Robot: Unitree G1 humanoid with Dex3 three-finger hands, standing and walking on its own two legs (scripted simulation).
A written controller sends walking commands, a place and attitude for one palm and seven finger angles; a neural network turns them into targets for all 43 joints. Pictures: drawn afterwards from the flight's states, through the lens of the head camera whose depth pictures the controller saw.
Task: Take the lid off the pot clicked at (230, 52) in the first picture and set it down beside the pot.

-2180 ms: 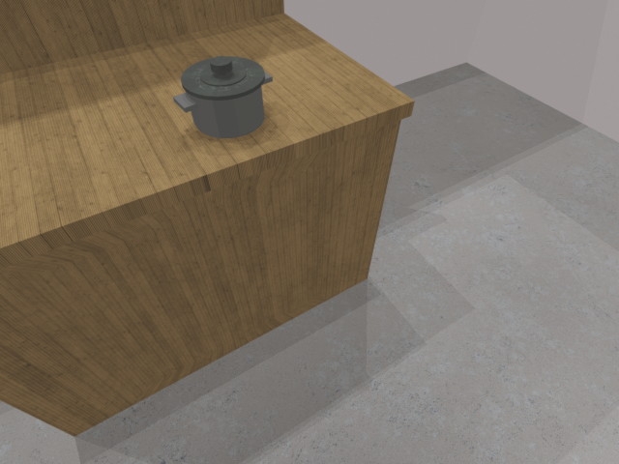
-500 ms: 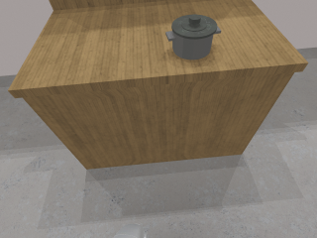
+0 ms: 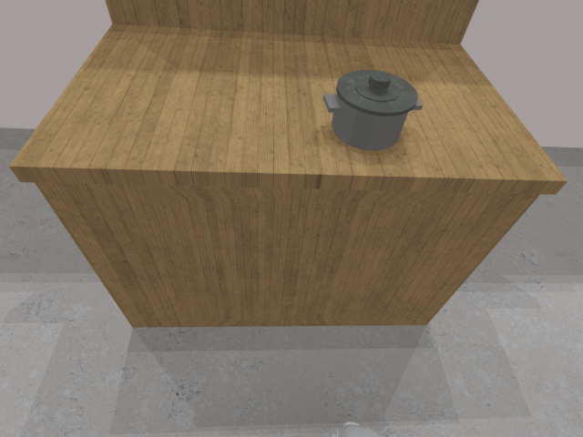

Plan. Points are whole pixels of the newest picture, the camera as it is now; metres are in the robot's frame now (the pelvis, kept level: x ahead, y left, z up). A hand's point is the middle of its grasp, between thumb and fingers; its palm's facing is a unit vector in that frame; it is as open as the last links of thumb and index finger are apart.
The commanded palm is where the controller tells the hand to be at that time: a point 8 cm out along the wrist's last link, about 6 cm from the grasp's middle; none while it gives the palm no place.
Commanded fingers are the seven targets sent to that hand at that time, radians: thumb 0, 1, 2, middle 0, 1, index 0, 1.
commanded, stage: take the last steps up to it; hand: left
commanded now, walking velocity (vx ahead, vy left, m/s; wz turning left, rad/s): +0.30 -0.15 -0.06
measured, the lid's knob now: (379, 80) +0.74 -0.11 +0.13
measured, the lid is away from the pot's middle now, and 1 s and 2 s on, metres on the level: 0.00 0.00 0.00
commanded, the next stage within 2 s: come to a stop and stand still in 0.50 s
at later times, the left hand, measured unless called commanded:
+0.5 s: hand (257, 401) +0.21 +0.06 -0.18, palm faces -0.02 -0.98 -0.18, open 7.3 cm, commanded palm none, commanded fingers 0.00 0.90 0.90 -0.20 -0.30 -0.20 -0.30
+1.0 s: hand (304, 343) +0.31 -0.01 -0.17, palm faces +0.02 -0.96 -0.28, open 7.4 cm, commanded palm none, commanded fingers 0.00 0.90 0.90 -0.20 -0.30 -0.20 -0.30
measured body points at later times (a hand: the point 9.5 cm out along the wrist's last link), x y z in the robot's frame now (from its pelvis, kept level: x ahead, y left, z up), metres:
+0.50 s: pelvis +0.17 -0.11 -0.01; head +0.18 -0.10 +0.44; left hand +0.21 +0.12 -0.17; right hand +0.20 -0.35 -0.15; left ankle +0.21 -0.01 -0.73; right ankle +0.14 -0.18 -0.74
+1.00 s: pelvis +0.26 -0.20 -0.01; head +0.32 -0.23 +0.43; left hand +0.31 +0.04 -0.15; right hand +0.31 -0.45 -0.18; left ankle +0.21 -0.06 -0.66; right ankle +0.30 -0.32 -0.74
